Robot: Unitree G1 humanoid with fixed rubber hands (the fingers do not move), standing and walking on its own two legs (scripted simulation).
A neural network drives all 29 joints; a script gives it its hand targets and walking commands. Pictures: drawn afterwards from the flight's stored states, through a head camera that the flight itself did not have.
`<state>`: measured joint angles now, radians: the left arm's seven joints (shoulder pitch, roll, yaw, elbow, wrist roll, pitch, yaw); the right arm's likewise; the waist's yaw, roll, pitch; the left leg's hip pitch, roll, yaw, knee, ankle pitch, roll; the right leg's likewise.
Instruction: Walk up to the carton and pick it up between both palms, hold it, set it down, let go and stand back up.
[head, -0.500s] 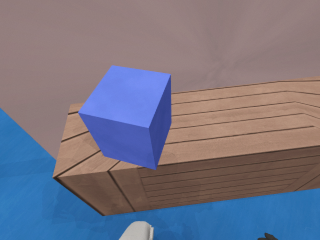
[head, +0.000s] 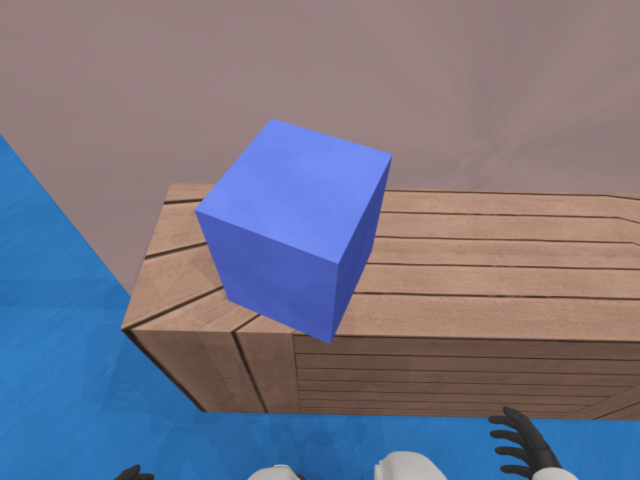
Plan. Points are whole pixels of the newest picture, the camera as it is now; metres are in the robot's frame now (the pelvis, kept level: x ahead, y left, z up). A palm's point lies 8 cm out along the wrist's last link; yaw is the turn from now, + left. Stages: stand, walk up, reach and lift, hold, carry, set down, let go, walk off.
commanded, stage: walk up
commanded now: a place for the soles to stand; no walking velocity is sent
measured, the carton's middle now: (302, 235) +0.48 +0.03 -0.04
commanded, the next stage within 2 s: none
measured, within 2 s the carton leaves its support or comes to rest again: neither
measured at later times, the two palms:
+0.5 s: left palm out of the picture +0.01 +0.30 -0.10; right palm out of the picture +0.03 -0.23 -0.12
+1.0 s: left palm out of the picture +0.04 +0.29 -0.09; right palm out of the picture +0.09 -0.23 -0.10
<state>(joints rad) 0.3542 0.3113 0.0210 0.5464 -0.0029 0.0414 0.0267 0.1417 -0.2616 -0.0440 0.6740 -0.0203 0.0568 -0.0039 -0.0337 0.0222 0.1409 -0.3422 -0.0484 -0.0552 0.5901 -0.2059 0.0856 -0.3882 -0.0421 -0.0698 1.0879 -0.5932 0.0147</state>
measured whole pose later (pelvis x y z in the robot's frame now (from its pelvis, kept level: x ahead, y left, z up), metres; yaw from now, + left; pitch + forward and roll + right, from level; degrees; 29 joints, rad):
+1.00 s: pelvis -0.02 +0.02 +0.00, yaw +2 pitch +0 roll +0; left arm 0.36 0.29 0.01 0.65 0.01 -0.01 -0.01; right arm 0.29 -0.27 0.00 0.65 -0.02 0.00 0.01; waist 0.01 0.03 0.04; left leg -0.25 0.02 -0.05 0.58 -0.33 -0.03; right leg -0.28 -0.04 -0.03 0.57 -0.29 0.01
